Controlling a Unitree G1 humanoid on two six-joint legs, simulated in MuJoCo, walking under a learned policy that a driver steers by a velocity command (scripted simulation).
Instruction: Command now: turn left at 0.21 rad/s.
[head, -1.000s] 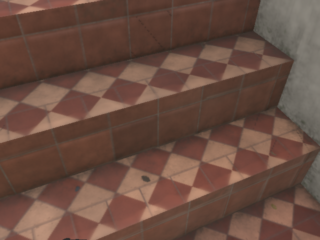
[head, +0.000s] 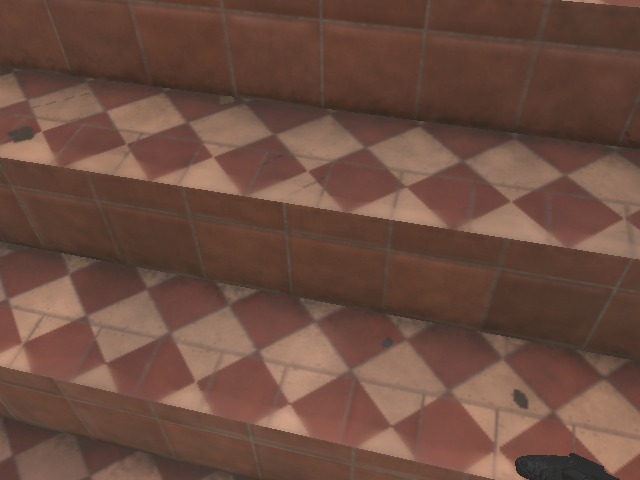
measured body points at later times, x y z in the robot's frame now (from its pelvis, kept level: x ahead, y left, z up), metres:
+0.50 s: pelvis +0.06 +0.03 +0.02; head +0.08 +0.03 +0.47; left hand +0.13 +0.28 -0.11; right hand +0.20 -0.21 -0.09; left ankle +0.06 +0.14 -0.64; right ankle -0.01 -0.10 -0.72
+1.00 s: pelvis +0.14 +0.08 +0.06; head +0.20 +0.10 +0.50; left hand +0.48 +0.17 +0.04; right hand +0.03 -0.12 -0.07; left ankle +0.06 +0.17 -0.70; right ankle +0.22 +0.01 -0.51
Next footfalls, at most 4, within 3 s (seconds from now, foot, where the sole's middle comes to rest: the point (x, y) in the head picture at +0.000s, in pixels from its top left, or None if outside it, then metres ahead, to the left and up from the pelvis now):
0.58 left None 0.09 0.17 -0.76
0.98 right None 0.26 -0.02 -0.54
1.56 left None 0.34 0.33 -0.54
1.94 right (278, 373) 0.52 0.11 -0.33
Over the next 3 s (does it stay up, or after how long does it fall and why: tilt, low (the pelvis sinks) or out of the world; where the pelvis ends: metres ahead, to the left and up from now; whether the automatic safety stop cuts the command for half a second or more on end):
stays up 0.60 0.33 0.43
